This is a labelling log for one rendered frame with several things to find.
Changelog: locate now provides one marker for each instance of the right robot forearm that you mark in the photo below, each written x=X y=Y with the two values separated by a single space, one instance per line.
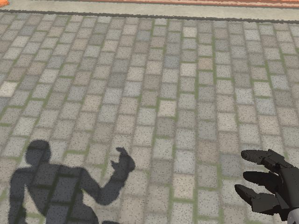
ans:
x=293 y=217

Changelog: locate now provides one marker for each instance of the right robot hand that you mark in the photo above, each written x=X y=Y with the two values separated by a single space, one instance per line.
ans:
x=285 y=185

